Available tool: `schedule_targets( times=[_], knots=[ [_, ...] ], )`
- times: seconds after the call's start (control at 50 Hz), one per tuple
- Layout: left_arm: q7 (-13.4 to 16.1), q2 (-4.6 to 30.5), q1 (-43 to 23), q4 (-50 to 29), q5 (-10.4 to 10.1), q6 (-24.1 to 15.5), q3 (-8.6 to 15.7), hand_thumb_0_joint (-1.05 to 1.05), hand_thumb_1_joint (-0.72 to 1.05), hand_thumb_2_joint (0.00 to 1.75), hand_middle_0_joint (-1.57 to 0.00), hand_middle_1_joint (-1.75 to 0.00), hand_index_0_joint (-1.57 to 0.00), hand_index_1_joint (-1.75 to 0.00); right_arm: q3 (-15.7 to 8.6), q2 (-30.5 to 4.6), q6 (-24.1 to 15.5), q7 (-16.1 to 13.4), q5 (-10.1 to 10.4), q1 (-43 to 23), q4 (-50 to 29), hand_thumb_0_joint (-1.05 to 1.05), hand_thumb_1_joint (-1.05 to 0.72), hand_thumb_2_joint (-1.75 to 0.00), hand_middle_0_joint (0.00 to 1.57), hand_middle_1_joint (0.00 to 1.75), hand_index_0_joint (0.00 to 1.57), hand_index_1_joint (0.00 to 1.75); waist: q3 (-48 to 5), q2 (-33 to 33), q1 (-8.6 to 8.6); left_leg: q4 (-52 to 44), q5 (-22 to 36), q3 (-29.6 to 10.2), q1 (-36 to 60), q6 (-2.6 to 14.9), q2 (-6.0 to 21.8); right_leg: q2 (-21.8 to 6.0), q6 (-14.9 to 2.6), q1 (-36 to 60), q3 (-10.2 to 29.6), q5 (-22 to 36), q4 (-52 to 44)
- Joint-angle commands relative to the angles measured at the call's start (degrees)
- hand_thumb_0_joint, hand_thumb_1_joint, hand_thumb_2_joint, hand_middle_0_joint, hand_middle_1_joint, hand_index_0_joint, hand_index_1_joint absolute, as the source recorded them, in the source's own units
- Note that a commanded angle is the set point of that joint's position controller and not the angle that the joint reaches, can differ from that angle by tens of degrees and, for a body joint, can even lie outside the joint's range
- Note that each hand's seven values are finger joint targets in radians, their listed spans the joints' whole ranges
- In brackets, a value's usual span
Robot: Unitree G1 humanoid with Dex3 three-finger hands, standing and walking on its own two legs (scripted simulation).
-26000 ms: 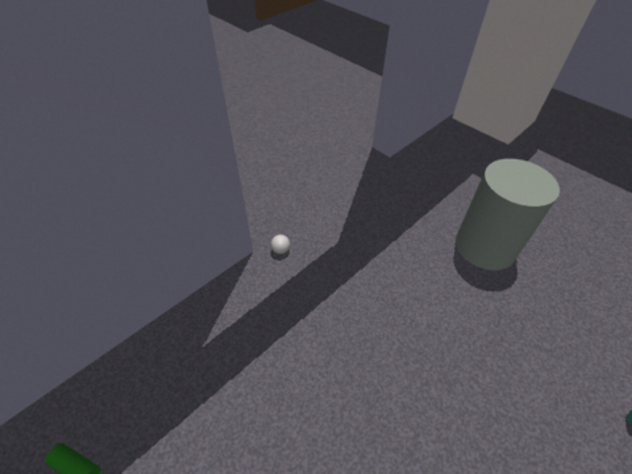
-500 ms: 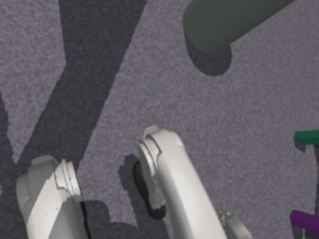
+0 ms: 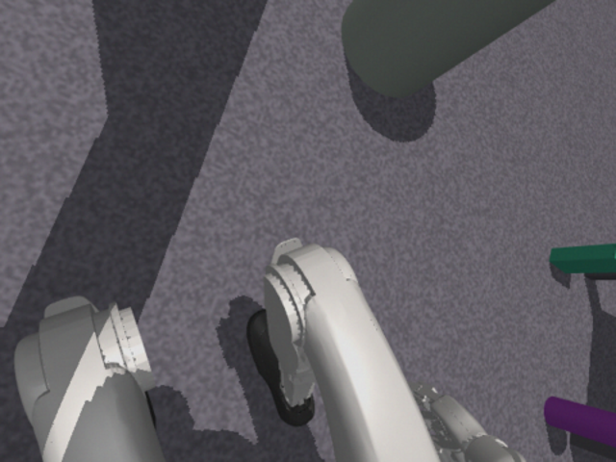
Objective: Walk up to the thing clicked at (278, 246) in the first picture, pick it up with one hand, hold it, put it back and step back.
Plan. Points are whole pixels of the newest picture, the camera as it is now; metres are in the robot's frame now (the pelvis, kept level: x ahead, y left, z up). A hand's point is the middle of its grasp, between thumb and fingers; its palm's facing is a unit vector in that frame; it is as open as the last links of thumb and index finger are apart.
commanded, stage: rest palm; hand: left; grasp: from above
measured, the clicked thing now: out of the picture +0.47 +0.33 -0.28
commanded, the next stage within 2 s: close in 1.32 s
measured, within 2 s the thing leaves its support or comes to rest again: neither
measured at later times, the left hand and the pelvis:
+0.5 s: hand out of the picture +0.44 +0.31 -0.25, palm faces -0.45 -0.15 -0.88, open 14.2 cm; pelvis +0.00 +0.00 -0.01, yaw -2 degrees
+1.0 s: hand out of the picture +0.44 +0.32 -0.25, palm faces -0.44 -0.14 -0.88, open 14.0 cm; pelvis +0.00 +0.00 -0.01, yaw -2 degrees
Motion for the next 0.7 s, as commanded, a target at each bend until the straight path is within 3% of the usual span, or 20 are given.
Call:
schedule_targets(
  times=[0.0, 0.06, 0.1, 0.14, 0.16, 0.22, 0.24, 0.26, 0.28, 0.3, 0.32, 0.36, 0.44, 0.48, 0.5, 0.52, 0.54, 0.56, 0.62, 0.68],
  knots=[
    [4.9, 14.9, -16.0, -5.1, 1.5, -1.7, 1.3, 0.00, -0.54, 0.97, -0.07, -1.03, -0.07, -1.02, -3.8, -17.3, -0.3, -0.4, -1.0, 13.3, 1.2, 0.00, -0.91, -0.91, 0.20, 0.30, 0.20, 0.30, -37.4, 26.1, -2.64, -13.1, 15.1, 4.5, 29.9, 1.80, 2.1, 1.5, -3.74, 20.0, -5.7, 17.1, -11.4],
    [7.2, 16.5, -16.6, -3.8, 2.5, -1.7, 1.8, 0.00, -0.53, 0.96, -0.07, -1.04, -0.08, -1.03, -3.6, -17.8, -0.8, -0.3, -1.5, 12.3, 1.0, 0.00, -0.91, -0.91, 0.20, 0.30, 0.20, 0.30, -36.1, 27.2, -2.47, -13.6, 11.9, 4.7, 28.2, 1.91, 2.1, 1.8, -3.85, 19.6, -5.6, 14.8, -11.9],
    [7.9, 14.6, -17.5, -3.5, 2.6, -1.0, -0.1, 0.00, -0.54, 0.97, -0.07, -1.03, -0.07, -1.03, -3.5, -17.8, -1.4, -0.2, -1.6, 11.1, 0.7, 0.00, -0.91, -0.91, 0.20, 0.30, 0.20, 0.30, -35.6, 27.8, -2.52, -13.4, 11.1, 4.7, 27.9, 1.84, 2.3, 2.0, -3.91, 18.1, -5.7, 14.2, -11.6],
    [8.6, 16.0, -16.4, -2.6, 2.4, 0.0, 1.3, 0.00, -0.54, 0.97, -0.07, -1.03, -0.07, -1.02, -3.5, -18.7, -2.0, 0.0, -1.6, 12.0, 0.9, 0.00, -0.91, -0.91, 0.20, 0.30, 0.20, 0.30, -35.8, 27.7, -2.74, -13.8, 12.4, 4.3, 28.9, 1.66, 2.3, 1.8, -3.89, 18.6, -6.2, 15.1, -11.1],
    [8.6, 14.0, -16.3, -1.9, 2.3, 0.6, -0.2, 0.00, -0.55, 0.97, -0.07, -1.02, -0.07, -1.02, -3.4, -18.3, -2.4, 0.1, -1.6, 11.4, 0.8, 0.00, -0.91, -0.91, 0.20, 0.30, 0.20, 0.30, -35.4, 28.0, -2.79, -13.6, 12.6, 4.2, 29.1, 1.53, 2.4, 1.9, -3.93, 17.7, -6.3, 15.4, -10.8],
    [9.1, 16.3, -15.7, -1.4, 1.7, 1.8, 1.4, 0.00, -0.55, 0.97, -0.07, -1.02, -0.07, -1.02, -3.3, -18.9, -2.7, 0.3, -1.6, 12.1, 1.2, 0.00, -0.91, -0.91, 0.20, 0.30, 0.20, 0.30, -36.4, 27.6, -2.91, -13.4, 13.1, 4.1, 28.2, 1.72, 2.5, 2.1, -3.78, 19.9, -6.2, 16.3, -11.1],
    [8.8, 14.2, -16.3, -1.5, 1.1, 1.9, -0.5, 0.00, -0.54, 0.95, -0.06, -1.04, -0.07, -1.03, -3.1, -18.4, -3.0, 0.5, -1.4, 10.9, 0.5, 0.00, -0.91, -0.91, 0.20, 0.30, 0.20, 0.30, -35.8, 27.9, -2.44, -13.9, 11.6, 3.9, 27.6, 1.63, 2.5, 2.1, -4.03, 18.4, -6.2, 14.8, -10.9],
    [8.6, 14.5, -15.4, -0.5, 0.7, 2.5, 0.2, 0.00, -0.54, 0.96, -0.06, -1.04, -0.07, -1.03, -3.3, -18.7, -3.2, 0.5, -1.5, 11.0, 0.5, 0.00, -0.91, -0.91, 0.20, 0.30, 0.20, 0.30, -34.9, 27.4, -2.86, -14.0, 11.4, 3.6, 27.7, 1.60, 2.6, 1.9, -3.85, 17.8, -6.6, 14.8, -10.8],
    [8.0, 12.5, -16.5, -1.9, 0.2, 2.6, -2.0, 0.00, -0.53, 0.95, -0.06, -1.04, -0.07, -1.03, -2.9, -18.2, -3.4, 0.7, -1.4, 10.7, 0.5, 0.00, -0.91, -0.91, 0.20, 0.30, 0.20, 0.30, -34.5, 28.4, -3.07, -13.8, 11.7, 3.6, 28.3, 1.54, 2.6, 1.9, -3.84, 17.3, -6.4, 14.8, -11.0],
    [8.2, 15.3, -15.1, -0.7, 0.2, 2.9, 0.1, 0.00, -0.54, 0.96, -0.06, -1.03, -0.07, -1.03, -3.0, -19.0, -3.4, 0.5, -1.5, 11.1, 1.1, 0.00, -0.91, -0.91, 0.20, 0.30, 0.20, 0.30, -36.4, 27.6, -2.88, -13.7, 12.1, 3.6, 28.3, 1.70, 2.6, 2.2, -3.88, 19.0, -6.4, 15.5, -11.1],
    [7.6, 13.7, -16.0, -2.1, -0.2, 2.8, -1.4, 0.00, -0.54, 0.96, -0.06, -1.04, -0.07, -1.03, -3.0, -18.8, -3.8, 0.6, -0.9, 10.6, 0.1, 0.00, -0.91, -0.91, 0.20, 0.30, 0.20, 0.30, -35.6, 27.9, -2.93, -13.6, 12.4, 3.5, 28.6, 1.53, 2.5, 1.9, -3.87, 17.9, -6.4, 15.6, -10.5],
    [7.8, 16.5, -14.2, -0.7, -0.5, 3.1, 0.7, 0.00, -0.54, 0.96, -0.06, -1.04, -0.07, -1.03, -2.9, -19.2, -3.7, 0.7, -1.2, 11.6, 0.9, 0.00, -0.92, -0.91, 0.20, 0.30, 0.20, 0.30, -35.5, 27.1, -2.71, -13.1, 13.1, 3.9, 27.0, 1.84, 2.6, 2.1, -3.70, 20.4, -6.1, 16.5, -11.1],
    [7.5, 15.5, -13.8, -0.9, -1.0, 2.9, 1.2, 0.00, -0.55, 0.96, -0.06, -1.03, -0.06, -1.03, -2.7, -19.2, -3.8, 0.9, -1.2, 11.6, 0.8, 0.00, -0.91, -0.91, 0.20, 0.30, 0.20, 0.30, -34.8, 27.7, -2.97, -14.1, 13.1, 3.0, 28.1, 1.34, 2.7, 1.9, -3.98, 19.2, -6.7, 16.0, -10.4],
    [7.2, 15.2, -14.8, -2.2, -0.9, 2.5, 0.3, 0.00, -0.56, 0.97, -0.06, -1.03, -0.06, -1.03, -2.5, -18.9, -4.0, 1.1, -1.2, 11.1, 0.5, 0.00, -0.91, -0.91, 0.20, 0.30, 0.20, 0.30, -34.8, 27.0, -3.59, -12.9, 13.0, 3.7, 27.2, 1.79, 2.7, 2.3, -3.84, 20.4, -6.2, 16.5, -11.2],
    [7.0, 12.9, -15.9, -3.3, -1.3, 2.2, -1.9, 0.00, -0.55, 0.97, -0.06, -1.04, -0.06, -1.03, -2.1, -18.5, -4.2, 1.2, -1.0, 10.0, -0.3, 0.00, -0.91, -0.91, 0.20, 0.30, 0.20, 0.30, -35.7, 27.0, -3.20, -13.2, 12.5, 3.8, 27.3, 1.80, 2.6, 2.4, -3.90, 20.7, -6.2, 16.1, -11.5],
    [7.3, 14.3, -14.7, -2.3, -1.6, 1.9, -0.9, 0.00, -0.55, 0.97, -0.06, -1.04, -0.06, -1.04, -2.0, -18.6, -4.1, 1.1, -1.1, 10.0, 0.3, 0.00, -0.91, -0.91, 0.20, 0.30, 0.20, 0.30, -36.3, 26.7, -2.95, -12.8, 12.3, 3.9, 26.8, 1.96, 2.7, 2.6, -3.78, 21.9, -5.9, 16.2, -11.8],
    [7.3, 13.5, -16.2, -3.5, -2.0, 1.4, -2.1, 0.00, -0.55, 0.96, -0.06, -1.04, -0.06, -1.04, -1.8, -18.5, -4.3, 1.1, -1.0, 10.3, 0.4, 0.00, -0.91, -0.91, 0.20, 0.30, 0.20, 0.30, -35.1, 26.7, -3.29, -12.7, 11.5, 3.9, 25.9, 2.06, 2.7, 2.5, -3.69, 21.0, -6.0, 15.4, -12.0],
    [7.5, 15.9, -14.2, -1.2, -1.6, 1.5, -0.1, 0.00, -0.55, 0.96, -0.06, -1.04, -0.06, -1.04, -2.1, -19.3, -4.4, 1.0, -1.1, 11.0, 0.8, 0.00, -0.91, -0.91, 0.20, 0.30, 0.20, 0.30, -35.0, 25.5, -3.30, -12.5, 11.8, 3.8, 25.9, 2.08, 2.7, 2.3, -3.62, 21.6, -6.1, 15.7, -12.0],
    [7.9, 16.7, -14.0, -1.6, -0.8, 1.1, 0.9, 0.00, -0.54, 0.98, -0.07, -1.04, -0.07, -1.04, -1.9, -19.3, -4.2, 1.1, -1.6, 12.0, 1.1, 0.00, -0.91, -0.91, 0.20, 0.30, 0.20, 0.30, -35.1, 26.1, -3.47, -12.5, 13.7, 3.7, 26.6, 1.86, 2.8, 2.4, -3.54, 22.3, -6.5, 17.2, -11.6],
    [8.1, 13.8, -14.9, -1.5, -0.9, 0.7, -1.3, 0.00, -0.55, 0.97, -0.06, -1.05, -0.06, -1.05, -1.7, -19.0, -4.4, 1.3, -1.5, 10.4, 0.6, 0.00, -0.91, -0.91, 0.20, 0.30, 0.20, 0.30, -34.9, 27.3, -3.81, -13.1, 13.2, 3.2, 28.0, 1.45, 2.9, 2.4, -3.85, 20.8, -6.9, 16.7, -11.0]
  ],
)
